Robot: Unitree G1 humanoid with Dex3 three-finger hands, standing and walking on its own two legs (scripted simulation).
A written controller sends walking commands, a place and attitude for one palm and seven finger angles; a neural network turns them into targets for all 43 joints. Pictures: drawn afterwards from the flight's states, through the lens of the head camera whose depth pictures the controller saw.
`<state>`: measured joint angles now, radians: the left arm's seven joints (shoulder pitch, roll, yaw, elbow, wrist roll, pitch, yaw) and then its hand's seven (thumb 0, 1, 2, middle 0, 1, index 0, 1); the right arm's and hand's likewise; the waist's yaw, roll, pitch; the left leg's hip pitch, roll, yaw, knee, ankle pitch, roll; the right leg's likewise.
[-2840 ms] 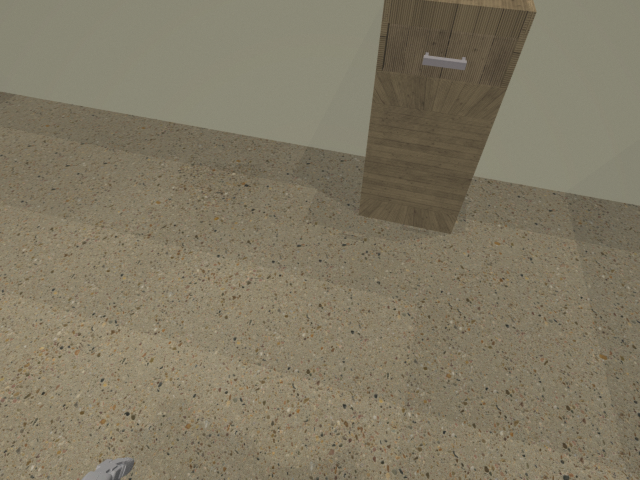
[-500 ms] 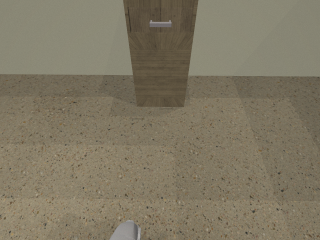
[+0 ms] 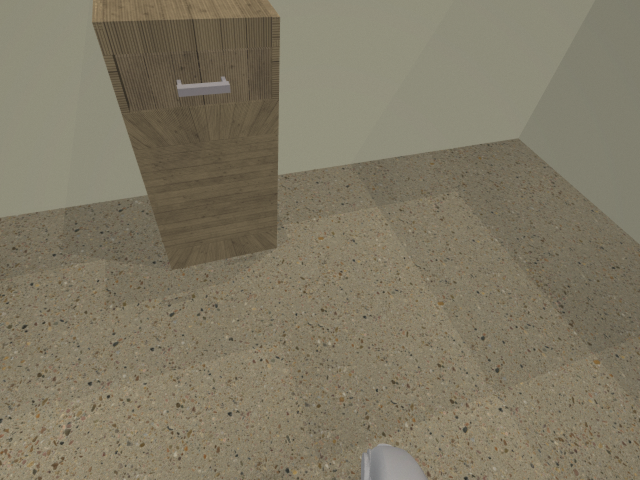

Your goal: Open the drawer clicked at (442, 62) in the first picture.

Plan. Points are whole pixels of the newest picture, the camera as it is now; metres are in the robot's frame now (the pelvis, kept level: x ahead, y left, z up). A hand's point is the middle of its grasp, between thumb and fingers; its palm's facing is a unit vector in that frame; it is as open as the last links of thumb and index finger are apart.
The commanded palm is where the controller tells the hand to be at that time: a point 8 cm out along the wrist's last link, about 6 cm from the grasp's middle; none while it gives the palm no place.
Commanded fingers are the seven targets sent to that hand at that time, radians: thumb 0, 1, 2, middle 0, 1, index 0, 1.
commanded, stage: walk to a spot facing it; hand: left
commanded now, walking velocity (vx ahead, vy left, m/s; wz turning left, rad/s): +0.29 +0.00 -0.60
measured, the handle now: (202, 85) +0.99 +0.35 -0.03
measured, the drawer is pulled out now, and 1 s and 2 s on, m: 0.00 0.00 0.00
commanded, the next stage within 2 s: none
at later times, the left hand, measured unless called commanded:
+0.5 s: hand (239, 373) +0.31 +0.14 -0.18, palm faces -0.25 -0.94 -0.23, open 7.2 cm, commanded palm none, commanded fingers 0.00 0.90 0.90 -0.20 -0.30 -0.20 -0.30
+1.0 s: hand (248, 280) +0.51 +0.16 -0.18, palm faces -0.47 -0.86 -0.19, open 7.3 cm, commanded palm none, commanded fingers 0.00 0.90 0.90 -0.20 -0.30 -0.20 -0.30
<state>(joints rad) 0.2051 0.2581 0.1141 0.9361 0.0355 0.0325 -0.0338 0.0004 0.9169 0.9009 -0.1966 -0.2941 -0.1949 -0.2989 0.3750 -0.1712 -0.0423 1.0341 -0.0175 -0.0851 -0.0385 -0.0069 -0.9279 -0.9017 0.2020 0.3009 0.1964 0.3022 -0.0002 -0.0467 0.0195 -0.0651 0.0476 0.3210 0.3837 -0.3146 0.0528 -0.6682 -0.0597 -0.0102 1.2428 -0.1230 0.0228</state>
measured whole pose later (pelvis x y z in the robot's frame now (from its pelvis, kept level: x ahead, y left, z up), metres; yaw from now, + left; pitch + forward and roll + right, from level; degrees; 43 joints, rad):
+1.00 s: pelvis +0.36 +0.01 -0.01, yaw -35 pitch -1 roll -2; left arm 0.26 0.25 0.10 0.93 0.02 0.06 -0.03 0.00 0.91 0.90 -0.20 -0.29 -0.20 -0.30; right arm 0.14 -0.15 -0.01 0.89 -0.03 -0.01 -0.01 0.00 -0.90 -0.90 0.20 0.30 0.20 0.30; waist 0.05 -0.04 0.08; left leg -0.24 0.14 0.24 0.54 -0.27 0.01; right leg -0.50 -0.05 -0.06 1.18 -0.44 0.07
